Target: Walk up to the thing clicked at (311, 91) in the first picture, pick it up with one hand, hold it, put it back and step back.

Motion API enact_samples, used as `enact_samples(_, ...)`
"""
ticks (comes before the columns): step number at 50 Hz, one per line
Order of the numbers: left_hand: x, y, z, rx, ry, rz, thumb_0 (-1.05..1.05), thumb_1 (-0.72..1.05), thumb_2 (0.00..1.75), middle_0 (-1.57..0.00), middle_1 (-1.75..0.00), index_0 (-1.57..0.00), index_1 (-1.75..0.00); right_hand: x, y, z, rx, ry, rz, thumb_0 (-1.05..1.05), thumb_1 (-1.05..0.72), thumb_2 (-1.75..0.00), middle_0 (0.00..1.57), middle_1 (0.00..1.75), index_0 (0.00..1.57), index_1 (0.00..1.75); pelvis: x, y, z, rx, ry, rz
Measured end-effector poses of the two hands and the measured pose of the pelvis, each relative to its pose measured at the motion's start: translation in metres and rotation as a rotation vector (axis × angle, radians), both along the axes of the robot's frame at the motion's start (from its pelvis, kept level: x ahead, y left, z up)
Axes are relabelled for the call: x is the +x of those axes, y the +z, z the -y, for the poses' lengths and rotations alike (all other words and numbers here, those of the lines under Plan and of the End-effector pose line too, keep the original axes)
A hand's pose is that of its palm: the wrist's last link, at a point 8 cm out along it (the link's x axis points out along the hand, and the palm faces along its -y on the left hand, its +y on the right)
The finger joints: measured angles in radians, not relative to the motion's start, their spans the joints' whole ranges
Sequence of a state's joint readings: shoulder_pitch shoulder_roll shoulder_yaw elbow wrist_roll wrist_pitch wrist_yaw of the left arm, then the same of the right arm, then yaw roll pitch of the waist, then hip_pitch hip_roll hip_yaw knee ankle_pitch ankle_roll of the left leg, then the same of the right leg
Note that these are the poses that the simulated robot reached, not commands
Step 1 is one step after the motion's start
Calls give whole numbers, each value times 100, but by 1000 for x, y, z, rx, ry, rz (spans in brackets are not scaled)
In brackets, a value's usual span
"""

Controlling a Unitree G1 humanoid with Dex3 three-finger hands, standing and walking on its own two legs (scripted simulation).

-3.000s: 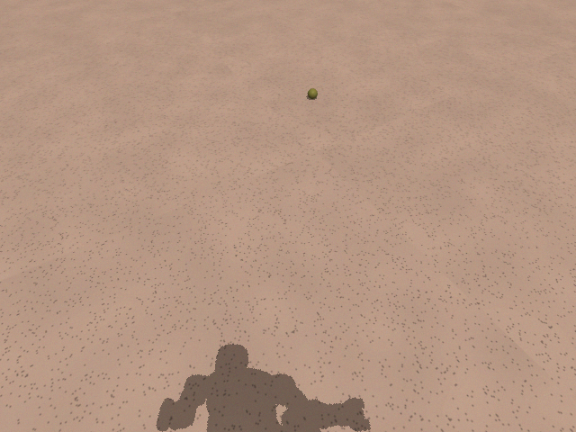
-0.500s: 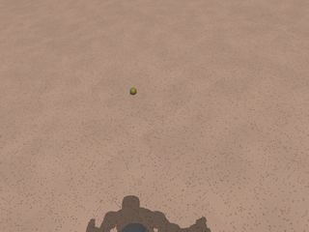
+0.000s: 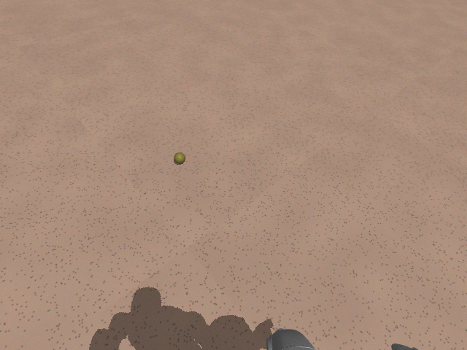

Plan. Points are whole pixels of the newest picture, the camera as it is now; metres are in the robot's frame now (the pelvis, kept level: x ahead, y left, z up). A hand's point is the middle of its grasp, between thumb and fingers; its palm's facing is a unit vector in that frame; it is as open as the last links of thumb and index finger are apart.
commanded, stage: walk up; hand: left
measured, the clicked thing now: (179, 158) +1.21 +0.26 -0.74
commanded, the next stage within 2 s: none
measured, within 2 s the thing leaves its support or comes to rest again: neither
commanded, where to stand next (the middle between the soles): +0.85 +0.03 m, yaw +0 degrees
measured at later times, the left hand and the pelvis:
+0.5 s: hand (143, 257) +0.32 +0.20 -0.12, palm faces -0.02 -0.93 -0.38, open 7.4 cm; pelvis +0.23 -0.06 +0.00, yaw -1 degrees
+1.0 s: hand (122, 220) +0.44 +0.28 -0.16, palm faces -0.04 -0.95 -0.32, open 7.4 cm; pelvis +0.41 +0.01 +0.00, yaw +1 degrees
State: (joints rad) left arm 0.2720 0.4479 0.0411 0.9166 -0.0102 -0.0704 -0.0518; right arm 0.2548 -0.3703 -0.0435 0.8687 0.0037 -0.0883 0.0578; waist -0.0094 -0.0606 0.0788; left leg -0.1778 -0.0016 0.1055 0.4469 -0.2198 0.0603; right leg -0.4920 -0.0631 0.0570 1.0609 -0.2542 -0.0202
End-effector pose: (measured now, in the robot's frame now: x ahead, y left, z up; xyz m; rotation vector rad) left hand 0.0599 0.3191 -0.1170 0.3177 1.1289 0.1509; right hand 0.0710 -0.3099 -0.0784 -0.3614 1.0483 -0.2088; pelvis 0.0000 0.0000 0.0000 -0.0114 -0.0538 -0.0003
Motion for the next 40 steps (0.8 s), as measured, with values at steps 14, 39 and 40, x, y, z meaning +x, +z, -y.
enact_samples(14, 192, 15, 40, 45, -83, 46, 1, 90, 90, -20, -30, -20, -30, 55, -47, 36, 55, -108, -187, 1, -90, -90, 21, 30, 21, 30, 139, -15, 30, 57, -12, -24)
enact_samples(39, 279, 0, 20, 46, 96, -34, 1, 90, 90, -20, -30, -20, -30, 357, -24, 29, 12, 81, -75, 1, -90, -90, 20, 29, 20, 30, 333, -13, 26, -44, 33, -3)
enact_samples(40, 284, -7, 14, 43, 100, -49, 1, 90, 90, -20, -30, -20, -30, 370, -24, 24, 4, 86, -66, 1, -90, -90, 20, 29, 20, 30, 343, -17, 21, -43, 35, -7)
